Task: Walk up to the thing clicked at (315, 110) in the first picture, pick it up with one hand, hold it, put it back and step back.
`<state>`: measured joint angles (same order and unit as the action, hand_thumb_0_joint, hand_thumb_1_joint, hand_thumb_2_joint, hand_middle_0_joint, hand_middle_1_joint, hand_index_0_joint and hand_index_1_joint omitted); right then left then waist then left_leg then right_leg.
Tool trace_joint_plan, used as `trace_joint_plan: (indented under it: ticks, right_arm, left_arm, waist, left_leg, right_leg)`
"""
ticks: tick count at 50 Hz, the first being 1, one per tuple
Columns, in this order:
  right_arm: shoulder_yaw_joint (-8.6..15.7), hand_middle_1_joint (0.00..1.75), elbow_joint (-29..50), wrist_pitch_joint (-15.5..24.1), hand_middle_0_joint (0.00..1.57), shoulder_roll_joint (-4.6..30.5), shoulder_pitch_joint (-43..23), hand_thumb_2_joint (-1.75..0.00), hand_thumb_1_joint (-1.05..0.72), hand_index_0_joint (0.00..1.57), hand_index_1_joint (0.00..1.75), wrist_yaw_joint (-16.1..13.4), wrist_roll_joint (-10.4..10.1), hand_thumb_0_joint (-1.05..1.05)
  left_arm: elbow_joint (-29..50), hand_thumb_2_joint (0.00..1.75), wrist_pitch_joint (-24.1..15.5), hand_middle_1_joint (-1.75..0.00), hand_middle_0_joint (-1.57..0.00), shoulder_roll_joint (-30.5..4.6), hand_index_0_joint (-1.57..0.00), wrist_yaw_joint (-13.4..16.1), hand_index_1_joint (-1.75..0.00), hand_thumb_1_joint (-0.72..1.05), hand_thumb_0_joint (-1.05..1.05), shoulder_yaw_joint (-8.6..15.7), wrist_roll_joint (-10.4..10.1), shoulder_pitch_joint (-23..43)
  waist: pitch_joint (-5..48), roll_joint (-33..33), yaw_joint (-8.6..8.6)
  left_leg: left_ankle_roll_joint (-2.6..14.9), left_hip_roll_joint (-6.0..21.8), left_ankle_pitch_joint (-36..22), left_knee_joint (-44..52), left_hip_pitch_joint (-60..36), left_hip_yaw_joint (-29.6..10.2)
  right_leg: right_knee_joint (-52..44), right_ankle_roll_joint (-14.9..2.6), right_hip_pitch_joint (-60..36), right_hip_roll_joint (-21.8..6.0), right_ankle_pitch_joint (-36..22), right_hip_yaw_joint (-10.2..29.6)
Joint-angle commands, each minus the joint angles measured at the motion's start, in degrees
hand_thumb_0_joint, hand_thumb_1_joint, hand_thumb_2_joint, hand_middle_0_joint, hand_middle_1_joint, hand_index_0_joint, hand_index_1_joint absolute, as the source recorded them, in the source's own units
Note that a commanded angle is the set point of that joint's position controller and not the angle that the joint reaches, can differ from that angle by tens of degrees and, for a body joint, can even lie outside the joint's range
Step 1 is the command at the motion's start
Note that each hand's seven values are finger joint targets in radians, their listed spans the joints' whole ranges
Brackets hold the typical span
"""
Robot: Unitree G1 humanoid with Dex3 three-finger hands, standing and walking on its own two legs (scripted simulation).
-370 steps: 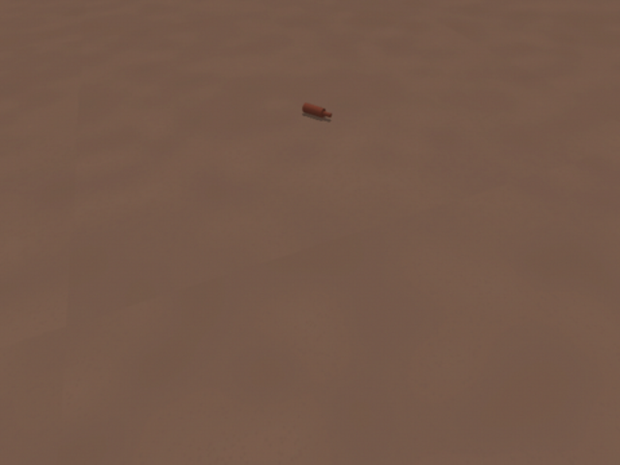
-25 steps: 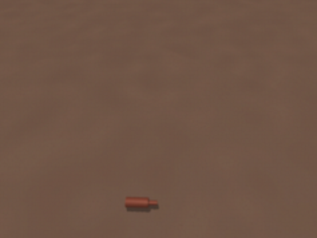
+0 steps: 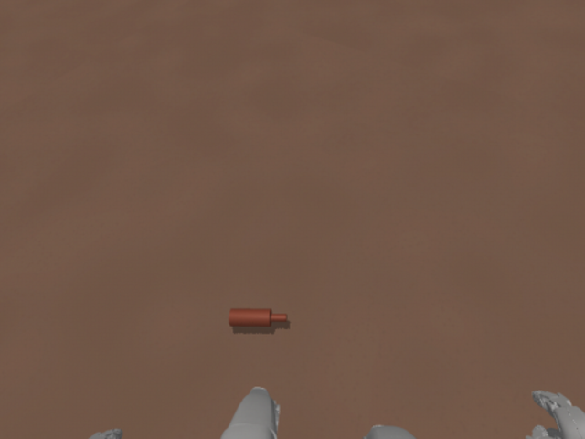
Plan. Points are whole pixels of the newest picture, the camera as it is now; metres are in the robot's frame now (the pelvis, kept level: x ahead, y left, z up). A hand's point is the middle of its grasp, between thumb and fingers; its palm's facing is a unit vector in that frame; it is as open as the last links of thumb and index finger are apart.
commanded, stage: walk up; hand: left
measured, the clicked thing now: (258, 317) +0.51 +0.22 -0.71
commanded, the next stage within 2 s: none
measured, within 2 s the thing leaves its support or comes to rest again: neither
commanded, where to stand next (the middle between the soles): +0.13 +0.01 m, yaw -2 degrees
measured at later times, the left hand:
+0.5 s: hand out of the picture -0.04 +0.34 -0.10, palm faces +0.10 -0.87 -0.48, open 7.4 cm
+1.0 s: hand out of the picture +0.08 +0.36 -0.14, palm faces -0.09 -0.92 -0.39, open 7.4 cm
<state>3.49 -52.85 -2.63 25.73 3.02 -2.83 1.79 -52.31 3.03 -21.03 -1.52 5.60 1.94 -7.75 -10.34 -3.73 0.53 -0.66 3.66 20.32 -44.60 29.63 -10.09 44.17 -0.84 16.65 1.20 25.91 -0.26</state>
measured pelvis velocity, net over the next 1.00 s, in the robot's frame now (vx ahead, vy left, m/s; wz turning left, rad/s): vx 0.01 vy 0.08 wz -0.04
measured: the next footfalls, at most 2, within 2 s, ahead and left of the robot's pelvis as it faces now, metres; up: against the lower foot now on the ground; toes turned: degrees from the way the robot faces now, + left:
left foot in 0.52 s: +0.12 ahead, +0.19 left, +0.00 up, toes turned +5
right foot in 1.10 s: +0.02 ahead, -0.08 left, +0.00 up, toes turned -4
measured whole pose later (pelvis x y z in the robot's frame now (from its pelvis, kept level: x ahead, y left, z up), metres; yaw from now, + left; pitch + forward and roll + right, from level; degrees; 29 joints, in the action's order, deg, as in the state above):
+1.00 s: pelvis +0.01 +0.08 +0.02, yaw -2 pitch -3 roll +0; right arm 3.0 -48.3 0.8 22.1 9.5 -1.0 0.7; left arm -49.6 3.1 -24.6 -0.6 4.2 1.4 -13.0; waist -11.0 1.9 0.1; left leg 2.3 3.2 13.6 -36.0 19.9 7.2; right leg 56.9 -0.3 24.4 0.8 26.0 5.4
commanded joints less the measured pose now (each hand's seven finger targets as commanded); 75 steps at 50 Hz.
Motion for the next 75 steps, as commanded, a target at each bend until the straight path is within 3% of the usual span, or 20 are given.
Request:
trace_joint_plan:
  ticks: [1, 3, 5, 11, 16, 22, 25, 26, 28, 29, 31, 44, 54, 55, 56, 58, 61, 69, 73, 75]
  right_arm:
    - [2.8, 0.3, 3.9, 1.2, 0.2, 9.7, 1.5, -0.9, -0.9, 0.2, 0.3, -0.1, -0.5, 0.0]
    - [2.5, 0.3, 1.8, 0.9, 0.2, 8.2, 3.4, -0.9, -0.9, 0.2, 0.3, 1.7, -1.2, 0.0]
    - [2.2, 0.3, 2.7, 0.0, 0.2, 7.7, 5.8, -0.9, -0.9, 0.2, 0.3, 2.8, 0.4, 0.0]
    - [3.6, 0.3, 6.9, 0.2, 0.2, 8.7, 2.1, -0.9, -0.9, 0.2, 0.3, 5.4, 1.1, 0.0]
    - [3.7, 0.3, 7.7, 0.7, 0.2, 7.5, 2.2, -0.9, -0.9, 0.2, 0.3, 6.7, 0.8, 0.0]
    - [4.2, 0.3, 8.9, 1.0, 0.2, 7.2, 2.6, -0.9, -0.9, 0.2, 0.3, 7.8, 0.8, 0.0]
    - [4.1, 0.3, 6.3, 1.8, 0.2, 6.2, 8.9, -0.9, -0.9, 0.2, 0.3, 6.5, -0.2, 0.0]
    - [4.7, 0.3, 4.9, 2.3, 0.2, 8.1, 12.5, -0.9, -0.9, 0.2, 0.3, 5.8, -0.1, 0.0]
    - [4.6, 0.3, 7.2, 3.4, 0.2, 12.4, 11.4, -0.9, -0.9, 0.2, 0.3, 4.2, 0.3, 0.0]
    - [5.0, 0.3, 7.4, 3.3, 0.2, 14.0, 8.9, -0.9, -0.9, 0.2, 0.3, 4.1, -0.8, 0.0]
    - [4.5, 0.3, 8.6, 2.9, 0.2, 11.7, 5.2, -0.9, -0.9, 0.2, 0.3, 4.0, -0.8, 0.0]
    - [4.3, 0.3, 7.6, 4.9, 0.2, 11.5, 8.4, -0.9, -0.9, 0.2, 0.3, 0.6, -1.5, 0.0]
    - [4.2, 0.3, 9.6, 3.7, 0.2, 12.3, 5.2, -0.9, -0.9, 0.2, 0.3, 1.9, -0.1, 0.0]
    - [2.8, 0.3, 9.2, 3.4, 0.2, 8.8, 7.1, -0.9, -0.9, 0.2, 0.3, 2.2, -0.1, 0.0]
    - [1.1, 0.3, 9.1, 3.2, 0.2, 3.9, 10.2, -0.9, -0.9, 0.2, 0.3, 2.5, -0.5, 0.0]
    - [2.3, 0.3, 8.6, 3.2, 0.2, 8.9, 5.7, -0.9, -0.9, 0.2, 0.3, 1.5, -0.2, 0.0]
    - [2.0, 0.3, 4.6, 3.5, 0.2, 8.5, 8.5, -0.9, -0.9, 0.2, 0.3, 2.5, -1.5, 0.0]
    - [1.9, 0.3, 4.0, 4.9, 0.2, 8.2, 8.6, -0.9, -0.9, 0.2, 0.3, 3.7, -0.4, 0.0]
    - [2.2, 0.3, 1.6, 6.3, 0.2, 6.4, 14.4, -0.9, -0.9, 0.2, 0.3, 3.3, -0.5, 0.0]
    - [4.4, 0.3, 1.3, 6.9, 0.2, 14.4, 18.3, -0.9, -0.9, 0.2, 0.3, 2.7, 0.3, 0.0]
  left_arm:
    - [5.8, 0.9, -2.9, -0.3, -0.2, -19.5, -0.2, 2.0, -0.3, 0.9, 0.0, 4.4, 0.7, 2.4]
    - [3.6, 0.9, -4.6, -0.3, -0.2, -15.6, -0.2, 2.9, -0.3, 0.9, 0.0, 3.3, 0.2, 1.4]
    - [1.9, 0.9, -5.8, -0.3, -0.2, -17.6, -0.2, 4.0, -0.3, 0.9, 0.0, 4.3, 0.0, -5.6]
    - [2.5, 0.9, -8.3, -0.3, -0.2, -15.9, -0.2, 5.0, -0.3, 0.9, 0.0, 4.2, -0.8, -16.2]
    - [4.9, 0.9, -8.6, -0.3, -0.2, -15.7, -0.2, 3.8, -0.3, 0.9, 0.0, 3.7, -0.8, -16.8]
    - [7.7, 0.9, -8.7, -0.3, -0.2, -18.5, -0.2, 3.3, -0.3, 0.9, 0.0, 3.0, -0.1, -12.9]
    - [9.1, 0.9, -7.7, -0.3, -0.2, -16.1, -0.2, 3.3, -0.3, 0.9, 0.0, 1.2, -0.8, -9.0]
    - [8.9, 0.9, -7.3, -0.3, -0.2, -13.3, -0.2, 3.3, -0.3, 0.9, 0.0, 0.0, -0.8, -10.8]
    - [8.0, 0.9, -6.2, -0.3, -0.2, -8.0, -0.2, 3.4, -0.3, 0.9, 0.0, -1.8, -2.0, -17.3]
    - [5.8, 0.9, -5.5, -0.3, -0.2, -13.8, -0.2, 4.1, -0.3, 0.9, 0.0, -0.4, -1.9, -16.9]
    - [4.4, 0.9, -5.1, -0.3, -0.2, -15.7, -0.2, 3.9, -0.3, 0.9, 0.0, -0.1, -1.7, -15.5]
    - [4.7, 0.9, -1.0, -0.3, -0.2, -12.5, -0.2, 2.3, -0.3, 0.9, 0.0, 0.6, -0.7, -10.4]
    - [2.9, 0.9, -2.8, -0.3, -0.2, -11.2, -0.2, 0.7, -0.3, 0.9, 0.0, 1.7, -0.2, -16.1]
    - [2.2, 0.9, -3.6, -0.3, -0.2, -12.6, -0.2, 1.1, -0.3, 0.9, 0.0, 2.3, 0.2, -17.1]
    - [3.7, 0.9, -4.4, -0.3, -0.2, -16.7, -0.2, 1.5, -0.3, 0.9, 0.0, 3.2, 0.8, -13.8]
    - [6.5, 0.9, -4.6, -0.3, -0.2, -22.1, -0.2, 2.1, -0.3, 0.9, 0.0, 3.3, 0.7, -5.8]
    - [5.4, 0.9, -5.6, -0.3, -0.2, -15.9, -0.2, 2.4, -0.3, 0.9, 0.0, 1.7, -0.4, -3.7]
    - [4.9, 0.9, -6.4, -0.3, -0.2, -17.8, -0.2, 1.7, -0.3, 0.9, 0.0, 2.2, -0.5, -7.3]
    - [5.6, 0.9, -5.8, -0.3, -0.2, -14.9, -0.2, 1.5, -0.3, 0.9, 0.0, 0.3, -1.6, -2.8]
    - [7.0, 0.9, -5.8, -0.3, -0.2, -8.5, -0.2, 1.5, -0.3, 0.9, 0.0, -1.6, -2.6, -1.9]
  waist:
    - [7.0, 12.7, 0.93]
    - [5.7, 6.6, -0.81]
    - [9.0, 8.5, 0.13]
    - [6.9, 10.3, 3.45]
    - [2.6, 13.2, 3.54]
    - [3.5, 13.6, 1.39]
    - [6.7, 9.3, -2.97]
    - [9.9, 3.0, -4.47]
    - [12.5, -10.7, -2.73]
    - [11.2, -6.7, -2.96]
    - [5.5, -4.8, -1.84]
    - [9.5, -2.7, -1.47]
    - [14.7, -4.4, 1.94]
    - [14.2, 2.7, 2.67]
    - [10.5, 17.4, 1.42]
    - [6.0, 14.1, 2.1]
    - [4.4, 11.1, -0.33]
    - [5.8, 13.5, 2.34]
    - [9.8, 9.9, -2.46]
    - [12.7, -9.4, -4.43]
  left_leg:
    - [1.73, -5.0, 9.0, -18.0, -1.4, -2.5]
    - [1.1, -6.9, 0.1, -18.4, 3.0, -2.9]
    - [1.21, -6.5, -1.4, -17.5, 7.3, -1.9]
    - [0.75, -4.9, -2.9, -15.4, 13.1, -3.4]
    - [-0.19, -3.3, -0.8, -5.8, 6.4, 3.2]
    - [0.67, 0.1, -0.3, 3.4, -7.1, 8.2]
    - [1.82, -1.8, -9.1, 13.0, -24.1, 10.3]
    - [3.11, -2.0, -9.3, 14.6, -30.5, 8.9]
    - [9.03, 15.4, -0.9, 27.0, -28.7, -17.6]
    - [13.63, 18.9, 6.8, 29.0, -19.5, -20.3]
    - [11.87, 14.3, 11.0, 31.0, -12.6, -11.9]
    - [12.63, 16.2, -35.6, 20.1, -20.8, -0.2]
    - [10.31, 11.5, -0.9, 11.4, -10.2, 6.9]
    - [7.4, 8.2, 3.7, 4.1, -5.0, 9.7]
    - [2.73, 1.4, 10.8, -7.1, 5.4, 15.0]
    - [1.06, 0.4, 11.8, -10.6, 1.0, 6.8]
    - [1.08, -0.8, 4.7, -7.9, 0.1, 7.5]
    - [1.51, -2.2, 5.1, 2.6, -2.6, 10.3]
    - [3.25, -5.0, -6.2, 19.2, -19.4, 12.2]
    - [9.81, 12.0, -7.5, 28.4, -32.7, -16.1]
  right_leg:
    - [-26.6, -11.59, 7.5, -21.9, -9.3, 27.7]
    - [-22.7, -4.69, -2.2, -13.8, -18.9, 16.0]
    - [-21.7, -2.65, -13.0, -14.9, -21.1, 16.7]
    - [-24.8, -2.86, -25.2, -18.2, -22.5, 18.5]
    - [-27.9, -8.5, -17.3, -16.3, -17.4, 12.2]
    - [-26.1, -9.81, -4.1, -16.5, -7.4, 8.4]
    - [-15.1, -7.09, 5.5, -13.7, -20.2, 3.7]
    - [-4.8, -5.09, 8.0, -10.3, -18.9, 1.4]
    - [11.9, -0.13, 13.9, 1.1, 5.3, 2.8]
    - [16.0, -1.22, 8.8, -1.6, 8.1, 5.9]
    - [19.0, -1.49, 8.6, -2.5, 4.7, 8.2]
    - [15.4, 0.51, 11.5, -1.2, -0.5, 7.9]
    - [-13.5, -1.84, -7.3, -1.2, -4.9, -0.5]
    - [-19.0, -2.34, -11.9, -2.1, -2.8, 4.9]
    - [-26.4, -5.79, -12.5, -13.1, 2.4, 26.5]
    - [-28.1, -14.16, 2.4, -22.1, 6.0, 34.7]
    - [-23.2, -9.28, -2.9, -13.0, -9.5, 17.9]
    - [-22.1, -11.71, -7.8, -15.9, -13.9, 17.7]
    - [-11.5, -7.69, -2.1, -12.6, -27.2, 9.8]
    - [9.8, -0.56, 15.5, 0.3, -9.2, -0.6]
